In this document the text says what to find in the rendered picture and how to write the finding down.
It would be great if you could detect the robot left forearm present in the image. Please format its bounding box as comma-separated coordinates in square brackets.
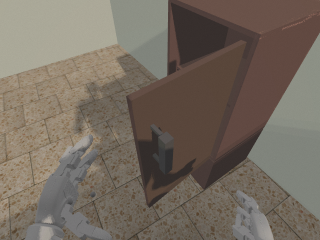
[24, 223, 65, 240]

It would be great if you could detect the robot left hand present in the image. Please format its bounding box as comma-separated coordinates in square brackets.
[35, 134, 113, 240]

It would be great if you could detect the handle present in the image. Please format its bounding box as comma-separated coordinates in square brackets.
[150, 124, 174, 175]

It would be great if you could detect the cupboard door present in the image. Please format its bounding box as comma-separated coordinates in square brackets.
[126, 40, 247, 208]

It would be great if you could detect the robot right hand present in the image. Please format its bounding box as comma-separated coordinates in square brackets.
[232, 190, 274, 240]

